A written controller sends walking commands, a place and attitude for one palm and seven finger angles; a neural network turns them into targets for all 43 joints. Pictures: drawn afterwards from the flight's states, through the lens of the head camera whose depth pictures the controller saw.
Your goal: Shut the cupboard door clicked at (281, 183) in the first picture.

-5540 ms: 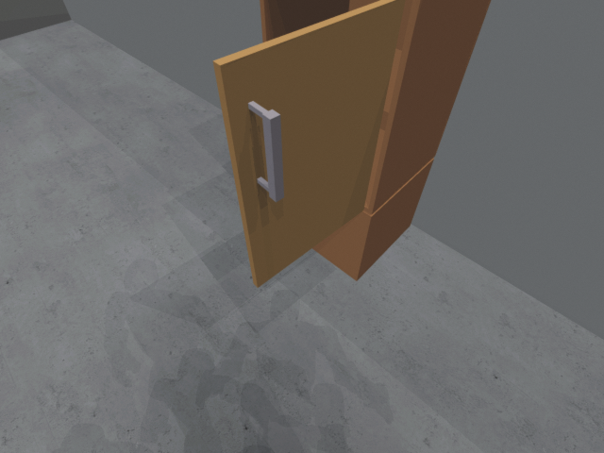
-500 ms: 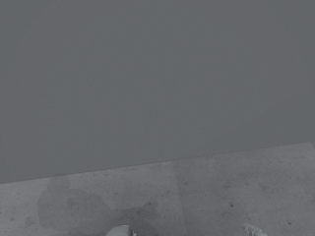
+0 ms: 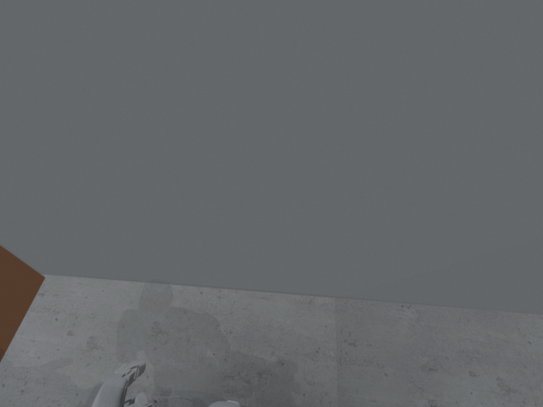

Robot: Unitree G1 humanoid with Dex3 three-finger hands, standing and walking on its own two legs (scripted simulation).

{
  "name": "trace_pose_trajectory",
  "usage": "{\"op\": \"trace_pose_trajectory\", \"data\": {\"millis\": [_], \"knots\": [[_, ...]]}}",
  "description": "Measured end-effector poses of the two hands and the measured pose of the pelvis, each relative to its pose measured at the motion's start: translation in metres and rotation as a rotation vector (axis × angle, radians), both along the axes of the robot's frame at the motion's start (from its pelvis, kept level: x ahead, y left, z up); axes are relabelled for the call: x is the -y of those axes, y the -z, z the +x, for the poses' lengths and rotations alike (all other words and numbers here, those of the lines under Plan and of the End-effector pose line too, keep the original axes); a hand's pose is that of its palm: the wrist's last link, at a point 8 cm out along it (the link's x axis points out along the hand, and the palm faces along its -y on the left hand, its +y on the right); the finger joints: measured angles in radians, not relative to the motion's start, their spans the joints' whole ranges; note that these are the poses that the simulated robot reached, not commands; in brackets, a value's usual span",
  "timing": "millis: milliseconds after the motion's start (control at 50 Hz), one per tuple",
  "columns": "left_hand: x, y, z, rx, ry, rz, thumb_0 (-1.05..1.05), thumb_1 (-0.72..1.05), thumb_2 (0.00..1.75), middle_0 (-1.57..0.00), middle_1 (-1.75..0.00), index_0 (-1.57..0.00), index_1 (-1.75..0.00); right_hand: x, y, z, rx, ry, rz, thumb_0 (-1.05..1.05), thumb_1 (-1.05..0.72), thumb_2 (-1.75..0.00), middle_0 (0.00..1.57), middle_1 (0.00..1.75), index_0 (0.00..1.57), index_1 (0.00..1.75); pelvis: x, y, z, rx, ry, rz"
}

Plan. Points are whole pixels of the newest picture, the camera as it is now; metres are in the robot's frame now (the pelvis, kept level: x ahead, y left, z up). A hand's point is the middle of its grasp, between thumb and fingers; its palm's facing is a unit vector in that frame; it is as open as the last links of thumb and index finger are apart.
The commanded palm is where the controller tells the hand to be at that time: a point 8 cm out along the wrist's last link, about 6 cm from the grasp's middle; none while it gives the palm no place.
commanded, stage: turn to face it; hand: left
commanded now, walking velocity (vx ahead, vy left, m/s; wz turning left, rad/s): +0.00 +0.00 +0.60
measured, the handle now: out of the picture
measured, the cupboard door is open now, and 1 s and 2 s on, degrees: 85 85 85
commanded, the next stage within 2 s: none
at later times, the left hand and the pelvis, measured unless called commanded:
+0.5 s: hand out of the picture -0.03 +0.24 -0.18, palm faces +0.36 -0.90 -0.26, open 7.3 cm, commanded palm none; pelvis +0.00 +0.02 +0.00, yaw +20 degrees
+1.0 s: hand out of the picture +0.01 +0.18 -0.14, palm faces +0.57 -0.78 -0.26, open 7.3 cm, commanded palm none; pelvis +0.04 -0.03 +0.01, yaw +38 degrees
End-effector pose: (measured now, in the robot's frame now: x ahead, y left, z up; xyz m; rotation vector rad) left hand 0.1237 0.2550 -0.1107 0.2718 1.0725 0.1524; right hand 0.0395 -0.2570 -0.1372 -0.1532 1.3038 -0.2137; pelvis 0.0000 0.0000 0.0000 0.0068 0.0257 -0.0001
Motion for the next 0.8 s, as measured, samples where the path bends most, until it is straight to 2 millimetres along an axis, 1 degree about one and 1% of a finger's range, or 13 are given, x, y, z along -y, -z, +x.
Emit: {"op": "trace_pose_trajectory", "data": {"millis": [40, 120, 180, 220, 300, 360, 400, 420, 460, 520, 620, 700, 800], "knots": [[0.009, -0.004, -0.011, -0.009, -0.018, 0.004, 0.00, 0.91, 0.90, -0.20, -0.30, -0.20, -0.30, 0.008, 0.001, 0.004, -0.014, -0.019, 0.005, 0.01, -0.91, -0.90, 0.21, 0.30, 0.20, 0.30, 0.005, -0.003, -0.001, 0.010, -0.034, 0.005], [0.022, -0.008, -0.038, -0.049, -0.081, -0.012, 0.00, 0.91, 0.90, -0.20, -0.30, -0.20, -0.30, 0.018, -0.004, 0.020, -0.021, -0.066, 0.015, 0.01, -0.91, -0.90, 0.20, 0.30, 0.20, 0.30, 0.013, -0.011, 0.002, 0.019, -0.092, 0.026], [0.030, -0.006, -0.059, -0.078, -0.131, -0.037, 0.01, 0.91, 0.90, -0.20, -0.30, -0.21, -0.30, 0.018, -0.010, 0.038, -0.017, -0.113, 0.016, 0.01, -0.91, -0.90, 0.20, 0.30, 0.20, 0.30, 0.017, -0.014, 0.004, 0.019, -0.134, 0.037], [0.031, -0.003, -0.074, -0.094, -0.175, -0.048, 0.00, 0.91, 0.90, -0.21, -0.30, -0.21, -0.30, 0.014, -0.013, 0.053, -0.011, -0.155, 0.013, 0.01, -0.91, -0.90, 0.20, 0.30, 0.20, 0.30, 0.018, -0.015, 0.004, 0.018, -0.162, 0.039], [0.021, 0.006, -0.109, -0.135, -0.261, -0.060, 0.00, 0.92, 0.90, -0.21, -0.30, -0.21, -0.30, -0.003, -0.017, 0.090, 0.025, -0.254, 0.003, 0.01, -0.91, -0.90, 0.20, 0.30, 0.20, 0.30, 0.013, -0.012, 0.004, 0.016, -0.216, 0.035], [0.009, 0.017, -0.138, -0.172, -0.327, -0.073, 0.00, 0.92, 0.90, -0.21, -0.30, -0.21, -0.30, -0.025, -0.020, 0.122, 0.078, -0.333, -0.010, 0.01, -0.91, -0.90, 0.20, 0.30, 0.20, 0.30, 0.004, -0.007, 0.004, 0.014, -0.257, 0.025], [-0.002, 0.029, -0.156, -0.195, -0.369, -0.084, 0.00, 0.92, 0.90, -0.21, -0.30, -0.21, -0.30, -0.041, -0.020, 0.142, 0.131, -0.384, -0.022, 0.01, -0.91, -0.90, 0.20, 0.30, 0.20, 0.30, -0.006, 0.002, 0.004, 0.011, -0.283, 0.009], [-0.008, 0.035, -0.165, -0.209, -0.391, -0.088, 0.00, 0.91, 0.90, -0.21, -0.30, -0.21, -0.30, -0.048, -0.020, 0.150, 0.158, -0.406, -0.029, 0.01, -0.91, -0.90, 0.20, 0.30, 0.20, 0.30, -0.010, 0.006, 0.003, 0.007, -0.301, 0.006], [-0.017, 0.039, -0.175, -0.235, -0.428, -0.086, 0.01, 0.91, 0.90, -0.21, -0.30, -0.21, -0.30, -0.061, -0.024, 0.159, 0.184, -0.445, -0.036, 0.01, -0.91, -0.90, 0.20, 0.30, 0.20, 0.30, -0.013, 0.007, 0.002, 0.009, -0.321, 0.006], [-0.027, 0.034, -0.178, -0.226, -0.467, -0.081, 0.01, 0.91, 0.90, -0.20, -0.30, -0.20, -0.30, -0.072, -0.031, 0.162, 0.186, -0.484, -0.047, 0.01, -0.91, -0.90, 0.20, 0.30, 0.20, 0.30, -0.016, 0.001, 0.003, 0.007, -0.354, -0.007], [-0.034, 0.019, -0.163, -0.144, -0.501, -0.075, 0.01, 0.91, 0.90, -0.20, -0.30, -0.20, -0.30, -0.079, -0.033, 0.158, 0.138, -0.528, -0.042, 0.01, -0.91, -0.90, 0.21, 0.30, 0.20, 0.30, -0.015, -0.009, 0.006, 0.007, -0.412, -0.018], [-0.030, 0.010, -0.147, -0.091, -0.516, -0.063, 0.01, 0.91, 0.90, -0.20, -0.30, -0.20, -0.30, -0.074, -0.028, 0.153, 0.092, -0.544, -0.025, 0.01, -0.91, -0.90, 0.21, 0.30, 0.20, 0.30, -0.008, -0.011, 0.011, 0.008, -0.457, -0.019], [-0.014, 0.002, -0.127, -0.032, -0.536, -0.037, 0.01, 0.91, 0.90, -0.20, -0.30, -0.20, -0.30, -0.055, -0.012, 0.154, 0.034, -0.553, -0.003, 0.01, -0.91, -0.90, 0.21, 0.30, 0.21, 0.30, 0.009, -0.007, 0.023, 0.008, -0.519, -0.010]]}}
